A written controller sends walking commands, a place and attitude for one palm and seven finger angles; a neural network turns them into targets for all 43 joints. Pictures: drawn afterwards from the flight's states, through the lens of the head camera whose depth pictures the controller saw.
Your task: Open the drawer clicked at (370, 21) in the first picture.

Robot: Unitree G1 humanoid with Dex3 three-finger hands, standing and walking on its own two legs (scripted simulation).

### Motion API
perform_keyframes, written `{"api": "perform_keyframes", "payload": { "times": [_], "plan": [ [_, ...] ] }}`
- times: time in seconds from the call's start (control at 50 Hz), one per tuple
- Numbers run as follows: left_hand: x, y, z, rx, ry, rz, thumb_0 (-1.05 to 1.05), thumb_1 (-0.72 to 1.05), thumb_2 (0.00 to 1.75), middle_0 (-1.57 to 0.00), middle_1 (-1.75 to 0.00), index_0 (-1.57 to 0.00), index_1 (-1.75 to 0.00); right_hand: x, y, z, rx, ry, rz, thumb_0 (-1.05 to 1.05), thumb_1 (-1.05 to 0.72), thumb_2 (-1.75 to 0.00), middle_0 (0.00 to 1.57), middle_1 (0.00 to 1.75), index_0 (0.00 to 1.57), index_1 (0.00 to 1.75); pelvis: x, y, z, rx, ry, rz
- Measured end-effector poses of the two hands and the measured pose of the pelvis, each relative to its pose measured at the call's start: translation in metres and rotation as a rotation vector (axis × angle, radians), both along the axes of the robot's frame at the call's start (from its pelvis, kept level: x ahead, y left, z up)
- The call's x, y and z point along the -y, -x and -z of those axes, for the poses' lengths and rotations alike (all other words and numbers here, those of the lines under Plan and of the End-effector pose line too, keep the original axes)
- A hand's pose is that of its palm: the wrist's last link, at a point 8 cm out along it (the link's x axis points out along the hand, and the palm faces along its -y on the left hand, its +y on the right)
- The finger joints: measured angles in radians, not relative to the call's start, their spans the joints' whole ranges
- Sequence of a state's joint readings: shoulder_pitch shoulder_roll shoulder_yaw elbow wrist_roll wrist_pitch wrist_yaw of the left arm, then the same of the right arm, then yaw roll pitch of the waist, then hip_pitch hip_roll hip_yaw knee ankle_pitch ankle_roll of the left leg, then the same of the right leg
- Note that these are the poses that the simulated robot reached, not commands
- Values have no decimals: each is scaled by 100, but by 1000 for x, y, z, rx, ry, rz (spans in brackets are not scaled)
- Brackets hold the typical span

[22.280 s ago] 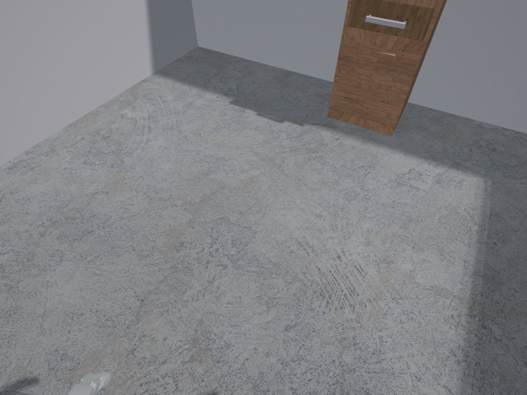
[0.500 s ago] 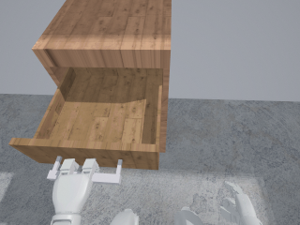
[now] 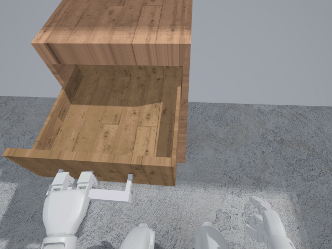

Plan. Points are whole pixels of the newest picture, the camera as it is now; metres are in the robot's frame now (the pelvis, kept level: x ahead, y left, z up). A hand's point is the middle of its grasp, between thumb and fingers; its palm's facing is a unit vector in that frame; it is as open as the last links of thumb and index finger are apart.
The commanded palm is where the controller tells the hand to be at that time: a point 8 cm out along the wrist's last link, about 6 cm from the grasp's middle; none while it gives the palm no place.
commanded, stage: open the thumb to release the handle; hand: left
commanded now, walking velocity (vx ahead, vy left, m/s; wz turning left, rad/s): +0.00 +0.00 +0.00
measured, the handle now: (92, 185) +0.26 +0.20 -0.01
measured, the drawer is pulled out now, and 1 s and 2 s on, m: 0.30 0.30 0.30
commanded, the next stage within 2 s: lift the hand off the handle in 0.34 s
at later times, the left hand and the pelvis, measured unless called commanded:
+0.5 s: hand (79, 211) +0.20 +0.22 -0.03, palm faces -0.01 -0.08 -1.00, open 13.5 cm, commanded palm +0.18 +0.22 +0.02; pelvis -0.01 +0.01 +0.01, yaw +0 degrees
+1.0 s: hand (81, 205) +0.22 +0.22 -0.01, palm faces -0.02 -0.07 -1.00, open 13.6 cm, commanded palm +0.20 +0.22 +0.04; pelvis -0.01 +0.01 +0.02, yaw +0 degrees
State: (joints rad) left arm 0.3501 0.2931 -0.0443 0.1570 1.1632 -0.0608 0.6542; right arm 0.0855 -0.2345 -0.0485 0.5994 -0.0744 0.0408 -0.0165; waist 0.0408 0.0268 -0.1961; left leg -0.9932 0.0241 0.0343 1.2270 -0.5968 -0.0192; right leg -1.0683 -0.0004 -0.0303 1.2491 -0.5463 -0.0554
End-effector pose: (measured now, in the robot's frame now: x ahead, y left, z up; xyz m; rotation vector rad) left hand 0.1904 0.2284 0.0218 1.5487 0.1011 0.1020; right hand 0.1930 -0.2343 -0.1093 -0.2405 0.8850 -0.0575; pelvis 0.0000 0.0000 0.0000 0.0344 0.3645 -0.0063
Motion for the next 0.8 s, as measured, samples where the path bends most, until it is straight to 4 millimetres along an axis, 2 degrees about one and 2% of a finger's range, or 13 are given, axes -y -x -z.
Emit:
{"api": "perform_keyframes", "payload": {
  "times": [0.14,0.32,0.4,0.54,0.7,0.8],
  "plan": [
    [0,0,-4,-27,26,-60,0,37,66,-34,-130,-38,-130,-3,7,1,-22,-7,16,1,-91,-90,20,30,20,30,-2,1,-5,8,4,-9],
    [-3,2,-3,-32,34,-9,0,-18,43,-30,-124,-34,-124,-7,9,-8,-6,5,6,1,-91,-90,20,30,20,30,-3,3,-7,15,12,-12],
    [-3,4,-3,-23,37,1,0,-34,36,-29,-122,-33,-122,-8,8,-9,7,6,9,1,-90,-90,20,30,20,30,-5,5,-6,19,16,-12],
    [8,8,-7,-10,78,4,0,-46,31,-29,-121,-32,-121,-12,10,-13,17,-3,10,1,-91,-90,20,30,20,30,-10,7,-7,31,20,-12],
    [7,4,-2,2,44,16,0,-49,30,-30,-120,-32,-120,-19,13,-13,5,-7,-3,1,-91,-90,20,30,20,30,-11,10,-8,35,19,-13],
    [8,-2,-5,8,46,6,0,-49,30,-31,-120,-32,-121,-20,16,-14,2,-14,10,1,-90,-90,20,30,20,30,-11,10,-10,41,22,-14]
  ]
}}
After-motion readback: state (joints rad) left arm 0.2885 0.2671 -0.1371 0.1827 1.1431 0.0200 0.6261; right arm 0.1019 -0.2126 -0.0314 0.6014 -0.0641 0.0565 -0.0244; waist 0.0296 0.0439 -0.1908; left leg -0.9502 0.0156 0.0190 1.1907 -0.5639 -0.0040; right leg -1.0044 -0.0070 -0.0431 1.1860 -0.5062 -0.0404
